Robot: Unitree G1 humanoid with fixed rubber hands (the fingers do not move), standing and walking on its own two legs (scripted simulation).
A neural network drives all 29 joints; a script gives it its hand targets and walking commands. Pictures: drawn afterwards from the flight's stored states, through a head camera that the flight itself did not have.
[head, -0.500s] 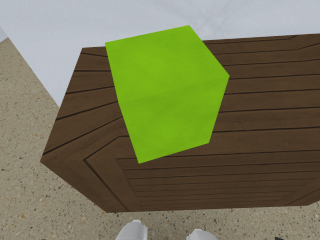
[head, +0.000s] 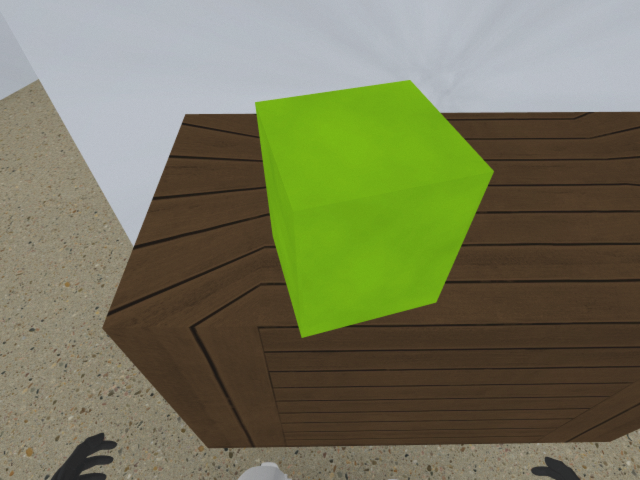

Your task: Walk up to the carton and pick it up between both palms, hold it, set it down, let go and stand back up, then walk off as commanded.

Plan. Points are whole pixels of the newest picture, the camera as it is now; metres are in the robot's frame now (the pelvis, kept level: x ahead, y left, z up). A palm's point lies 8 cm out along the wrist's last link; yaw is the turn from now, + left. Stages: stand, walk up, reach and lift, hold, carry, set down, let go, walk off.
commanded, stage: walk up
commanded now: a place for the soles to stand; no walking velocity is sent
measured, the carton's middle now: (354, 212) +0.45 -0.03 +0.10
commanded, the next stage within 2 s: reach and lift in 1.20 s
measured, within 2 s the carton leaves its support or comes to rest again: neither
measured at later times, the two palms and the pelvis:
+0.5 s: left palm out of the picture +0.13 +0.33 -0.06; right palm out of the picture +0.12 -0.30 -0.07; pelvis +0.00 +0.00 +0.01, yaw +0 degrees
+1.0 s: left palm out of the picture +0.14 +0.31 -0.05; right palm out of the picture +0.13 -0.31 -0.07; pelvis +0.01 -0.01 +0.01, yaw +0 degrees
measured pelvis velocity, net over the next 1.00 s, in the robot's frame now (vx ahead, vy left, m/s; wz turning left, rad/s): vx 0.01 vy -0.01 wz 0.00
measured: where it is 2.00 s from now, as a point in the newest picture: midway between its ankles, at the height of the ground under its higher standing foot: outside the picture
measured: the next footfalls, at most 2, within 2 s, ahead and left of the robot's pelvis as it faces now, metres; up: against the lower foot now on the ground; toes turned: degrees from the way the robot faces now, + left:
none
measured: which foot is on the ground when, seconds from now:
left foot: down 0.00-1.00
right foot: down 0.00-1.00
